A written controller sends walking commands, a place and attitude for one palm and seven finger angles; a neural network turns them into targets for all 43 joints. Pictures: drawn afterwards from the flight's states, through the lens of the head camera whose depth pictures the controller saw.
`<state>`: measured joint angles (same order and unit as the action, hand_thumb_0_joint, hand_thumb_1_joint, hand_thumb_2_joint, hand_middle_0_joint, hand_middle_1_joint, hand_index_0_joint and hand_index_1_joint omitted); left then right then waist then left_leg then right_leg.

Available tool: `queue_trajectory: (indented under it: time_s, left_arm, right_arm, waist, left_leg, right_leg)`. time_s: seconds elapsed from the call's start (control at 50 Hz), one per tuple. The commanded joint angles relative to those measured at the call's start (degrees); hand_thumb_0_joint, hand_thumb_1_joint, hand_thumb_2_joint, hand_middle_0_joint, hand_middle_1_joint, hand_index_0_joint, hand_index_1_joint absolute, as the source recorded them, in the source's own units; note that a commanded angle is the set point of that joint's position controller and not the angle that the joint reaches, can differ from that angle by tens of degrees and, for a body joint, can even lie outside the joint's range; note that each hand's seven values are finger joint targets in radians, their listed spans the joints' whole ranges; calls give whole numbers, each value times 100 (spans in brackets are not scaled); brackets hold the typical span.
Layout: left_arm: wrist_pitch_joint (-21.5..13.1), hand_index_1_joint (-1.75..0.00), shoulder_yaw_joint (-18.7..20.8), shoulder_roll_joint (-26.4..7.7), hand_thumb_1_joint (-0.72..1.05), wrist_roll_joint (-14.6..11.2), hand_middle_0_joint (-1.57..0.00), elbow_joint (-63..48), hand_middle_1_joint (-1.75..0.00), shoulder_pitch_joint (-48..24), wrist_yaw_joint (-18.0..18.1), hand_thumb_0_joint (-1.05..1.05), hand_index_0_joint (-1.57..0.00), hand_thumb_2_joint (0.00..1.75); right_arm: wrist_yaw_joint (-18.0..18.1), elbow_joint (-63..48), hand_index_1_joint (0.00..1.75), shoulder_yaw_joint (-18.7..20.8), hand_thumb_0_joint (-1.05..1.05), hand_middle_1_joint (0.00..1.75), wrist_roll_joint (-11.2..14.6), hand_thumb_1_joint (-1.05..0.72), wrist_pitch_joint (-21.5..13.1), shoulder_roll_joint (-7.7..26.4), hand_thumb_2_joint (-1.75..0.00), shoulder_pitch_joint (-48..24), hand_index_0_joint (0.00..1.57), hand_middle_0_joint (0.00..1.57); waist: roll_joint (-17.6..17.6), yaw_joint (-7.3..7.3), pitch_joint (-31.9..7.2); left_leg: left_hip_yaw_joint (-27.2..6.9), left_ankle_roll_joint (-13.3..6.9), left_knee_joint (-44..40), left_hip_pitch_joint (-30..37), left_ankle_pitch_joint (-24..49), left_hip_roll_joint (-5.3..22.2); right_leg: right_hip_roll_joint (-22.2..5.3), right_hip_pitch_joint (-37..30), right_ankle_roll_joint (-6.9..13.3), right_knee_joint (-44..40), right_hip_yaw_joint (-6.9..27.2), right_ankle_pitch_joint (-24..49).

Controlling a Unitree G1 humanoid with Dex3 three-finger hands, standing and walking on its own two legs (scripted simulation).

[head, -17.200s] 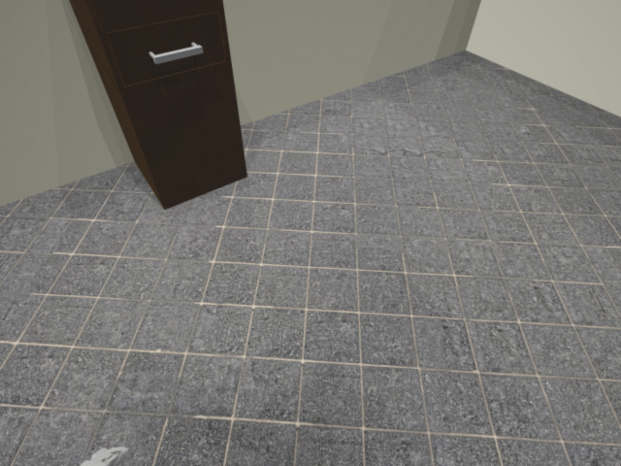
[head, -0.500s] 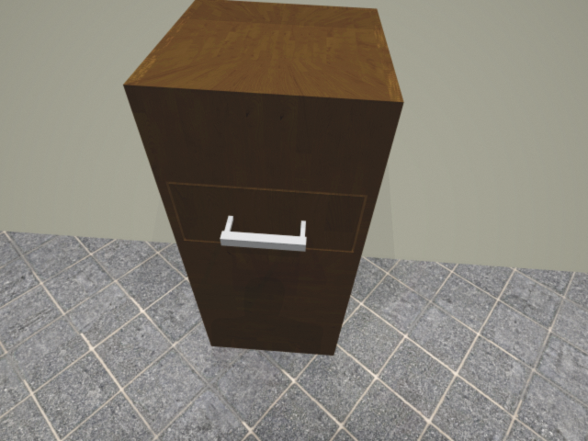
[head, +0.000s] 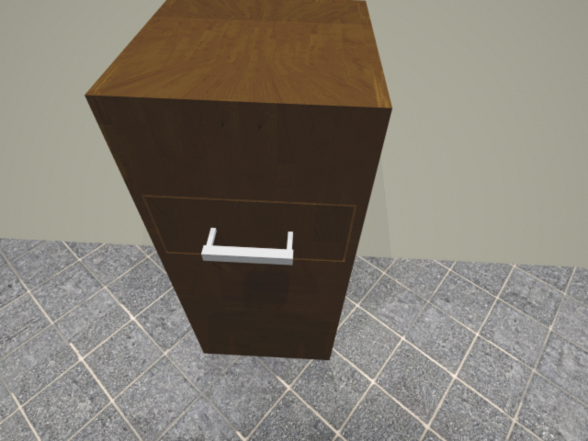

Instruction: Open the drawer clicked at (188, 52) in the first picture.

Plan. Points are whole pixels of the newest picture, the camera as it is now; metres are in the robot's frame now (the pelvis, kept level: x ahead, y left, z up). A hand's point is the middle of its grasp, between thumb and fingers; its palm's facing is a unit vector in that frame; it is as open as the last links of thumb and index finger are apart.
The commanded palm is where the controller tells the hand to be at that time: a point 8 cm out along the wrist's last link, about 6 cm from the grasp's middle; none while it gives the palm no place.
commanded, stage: come to a stop and stand still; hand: left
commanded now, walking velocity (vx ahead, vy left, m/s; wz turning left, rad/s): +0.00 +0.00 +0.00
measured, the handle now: (249, 245) +0.48 +0.12 -0.08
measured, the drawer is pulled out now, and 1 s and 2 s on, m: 0.00 0.00 0.00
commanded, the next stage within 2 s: look again from close up in 0.26 s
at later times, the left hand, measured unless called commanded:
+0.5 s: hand out of the picture -0.01 +0.14 -0.18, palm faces +0.03 -0.99 -0.17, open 7.4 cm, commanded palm none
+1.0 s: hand out of the picture +0.00 +0.14 -0.17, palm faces -0.05 -0.97 -0.25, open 7.3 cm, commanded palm +0.10 +0.18 -0.06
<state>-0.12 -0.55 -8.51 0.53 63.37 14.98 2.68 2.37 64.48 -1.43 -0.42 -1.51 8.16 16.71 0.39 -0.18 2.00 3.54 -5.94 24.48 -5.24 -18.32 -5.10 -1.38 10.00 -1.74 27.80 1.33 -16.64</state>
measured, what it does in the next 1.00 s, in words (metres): stands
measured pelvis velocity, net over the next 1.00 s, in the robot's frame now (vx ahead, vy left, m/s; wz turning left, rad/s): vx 0.00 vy -0.03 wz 0.00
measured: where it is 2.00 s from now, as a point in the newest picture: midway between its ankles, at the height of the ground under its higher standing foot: outside the picture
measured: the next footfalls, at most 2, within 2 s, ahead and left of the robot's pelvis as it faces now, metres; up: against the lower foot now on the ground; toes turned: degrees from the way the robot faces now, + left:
none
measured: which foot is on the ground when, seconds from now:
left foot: down 0.00-1.00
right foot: down 0.00-1.00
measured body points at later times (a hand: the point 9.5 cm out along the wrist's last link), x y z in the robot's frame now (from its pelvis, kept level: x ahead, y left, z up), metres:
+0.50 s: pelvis +0.00 -0.02 +0.00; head +0.02 -0.01 +0.45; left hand -0.01 +0.19 -0.16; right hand +0.00 -0.23 -0.16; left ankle -0.05 +0.05 -0.74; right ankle -0.02 -0.14 -0.74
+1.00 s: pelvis +0.00 -0.03 +0.00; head +0.01 -0.02 +0.45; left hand +0.00 +0.20 -0.15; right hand +0.00 -0.24 -0.15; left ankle -0.05 +0.05 -0.74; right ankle -0.02 -0.14 -0.74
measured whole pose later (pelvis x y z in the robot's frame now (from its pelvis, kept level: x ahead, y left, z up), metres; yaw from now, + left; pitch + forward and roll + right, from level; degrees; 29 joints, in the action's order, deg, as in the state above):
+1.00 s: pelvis +0.00 -0.03 +0.00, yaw +0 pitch +0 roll +0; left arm 5.8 -3.4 -9.3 5.1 45.9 23.1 4.7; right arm 3.4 61.0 -1.9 1.0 -4.1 7.8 19.7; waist -0.4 1.4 2.1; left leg 2.8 -3.6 25.2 -6.5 -18.3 -3.1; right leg 0.4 11.4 0.8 28.6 0.0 -16.3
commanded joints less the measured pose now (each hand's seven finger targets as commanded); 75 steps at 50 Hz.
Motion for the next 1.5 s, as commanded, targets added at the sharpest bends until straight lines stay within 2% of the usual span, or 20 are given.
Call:
queue_trajectory:
  time_s: [0.0,0.9,0.92,0.94,0.96,0.98,1.0,1.02,1.04,1.06,1.1,1.14,1.16,1.18,1.22,1.28,1.3,1.34,1.4,1.48]
  left_arm:
    - [-56,-30,77,-435,90,-14,-20,-180,-30,452,8,0,-20,90]
    - [-93,-30,37,-317,90,-13,-20,-74,-30,709,-2,0,-20,90]
    - [-276,-30,83,-634,90,76,-20,112,-30,951,221,0,-20,90]
    - [-1110,-32,-166,-2204,88,746,-20,-8850,-32,-3484,266,0,-20,89]
    - [-465,-33,-33,-1670,85,936,-20,-6893,-33,-1290,687,0,-20,88]
    - [-55,-34,-106,-1223,83,722,-21,-6408,-34,-921,962,0,-21,87]
    - [504,-36,-773,-200,81,866,-21,-5282,-36,578,978,0,-21,86]
    - [381,-37,-1062,-184,78,991,-21,-6599,-37,-292,936,0,-21,85]
    - [294,-39,-1022,-443,76,1529,-21,-6769,-39,-104,976,0,-21,84]
    - [223,-40,-1014,-694,74,2072,-21,-6815,-40,-23,1099,0,-21,83]
    - [197,-43,-883,-1041,69,3148,-22,-6773,-43,-107,1394,0,-22,81]
    - [253,-47,-955,-585,64,4057,-22,-5865,-47,1308,1642,0,-22,79]
    - [238,-48,-874,-537,62,4465,-22,-5546,-48,2097,1698,0,-22,78]
    - [153,-50,-533,-789,60,4823,-22,-5378,-50,2603,1712,0,-22,77]
    - [-151,-53,-246,-1192,55,5377,-22,-6061,-53,2397,1771,0,-22,75]
    - [-432,-57,354,-1803,48,5951,-23,-6537,-57,1935,2165,0,-23,72]
    - [-391,-58,280,-1795,46,6135,-23,-6905,-58,1411,2334,0,-23,71]
    - [-312,-62,269,-1808,41,6387,-24,-7293,-62,518,2704,0,-24,69]
    - [-427,-66,416,-2057,34,6631,-24,-7668,-66,-983,3224,0,-24,66]
    - [-809,-72,164,-1992,25,6162,-25,-7687,-72,-1742,3204,0,-25,62]
  right_arm:
    - [54,-77,30,120,0,30,-24,-90,-85,574,-90,442,20,20]
    - [52,102,30,103,0,30,0,-90,-75,388,-90,486,20,20]
    - [-6,-357,30,139,0,30,86,-90,-119,699,-90,-86,20,20]
    - [192,-2397,30,228,0,30,366,-90,-984,1666,-90,236,20,20]
    - [416,-2048,30,186,0,30,251,-90,-1618,1096,-90,-422,20,20]
    - [433,-1543,30,373,0,30,276,-90,-1750,999,-90,-288,20,20]
    - [409,-1564,30,327,0,30,364,-90,-1723,770,-90,-82,20,20]
    - [296,-2179,30,304,0,30,365,-90,-1777,911,-90,-320,20,20]
    - [266,-2306,30,361,0,30,278,-90,-1817,1176,-90,-438,20,20]
    - [234,-2487,30,335,0,30,138,-90,-1796,1361,-90,-592,20,20]
    - [71,-2890,30,364,0,30,-90,-90,-1510,1450,-90,-581,20,20]
    - [-109,-3325,30,511,0,30,-219,-90,-1053,1400,-90,-907,20,20]
    - [-229,-3513,30,537,0,30,-255,-90,-790,1395,-90,-1100,20,20]
    - [-375,-3577,30,573,0,30,-216,-90,-484,1390,-90,-1176,20,20]
    - [-565,-4035,30,503,0,30,-144,-90,-57,1340,-90,-1643,20,20]
    - [-641,-4333,30,409,0,30,-85,-90,301,1196,-90,-1962,20,20]
    - [-638,-4409,30,403,0,30,-133,-90,444,1158,-90,-2049,20,20]
    - [-571,-4477,30,443,0,30,-207,-90,595,1051,-90,-1966,20,20]
    - [-344,-4318,30,482,0,30,-358,-90,626,983,-90,-1892,20,20]
    - [-117,-4108,30,475,0,30,-346,-90,448,943,-90,-1898,20,20]
  waist:
    - [-142,27,60]
    - [-22,46,283]
    - [-184,189,176]
    - [1764,-320,-2688]
    - [2417,-8,-2068]
    - [2112,-14,-1469]
    - [922,-127,-773]
    - [370,-93,-391]
    - [-53,-62,-797]
    - [-300,-143,-707]
    - [-657,-242,-817]
    - [-1707,87,-551]
    - [-1913,322,-324]
    - [-1899,598,-355]
    - [-1446,840,-896]
    - [-317,1048,-1225]
    - [236,991,-1264]
    - [571,841,-1631]
    - [95,444,-2023]
    - [5,3,-2038]
  left_leg:
    - [-777,227,-364,-210,2793,1045]
    - [-786,248,-524,-370,1705,1038]
    - [-617,472,600,-647,3436,1137]
    - [-742,477,-73,832,4501,731]
    - [-717,716,-461,1283,5578,1089]
    - [-644,866,-439,659,4917,1053]
    - [-742,735,-469,43,4005,1043]
    - [-779,618,-200,-359,3316,975]
    - [-687,538,202,-428,2748,878]
    - [-734,464,494,-760,2349,688]
    - [-919,485,789,-1188,2011,519]
    - [-743,498,943,-1765,1377,419]
    - [-564,512,924,-2144,927,367]
    - [-437,551,920,-2510,932,331]
    - [-249,600,1012,-2811,854,228]
    - [-207,615,1201,-2804,706,110]
    - [-186,587,1260,-2716,571,83]
    - [-216,509,1495,-2519,512,67]
    - [-436,370,2044,-2517,239,42]
    - [-543,306,2413,-2487,-58,44]
  right_leg:
    - [-378,-204,395,-59,235,1803]
    - [-387,-164,463,-418,339,1449]
    - [-634,7,279,-217,330,3830]
    - [53,-272,443,443,401,2772]
    - [130,588,467,968,-228,331]
    - [153,939,337,1183,-382,-410]
    - [167,1273,259,1168,-476,-647]
    - [40,1228,256,779,-447,-149]
    - [110,1194,350,431,-343,354]
    - [157,1307,461,326,-118,772]
    - [212,1577,550,438,44,510]
    - [302,1767,570,417,69,-74]
    - [275,1727,575,362,118,-242]
    - [257,1438,624,469,308,205]
    - [201,1129,688,811,481,639]
    - [204,1090,745,1078,738,424]
    - [218,1308,780,1080,838,223]
    - [270,1546,784,1119,965,179]
    - [173,1883,661,1053,1428,-119]
    - [56,2018,542,868,1541,-360]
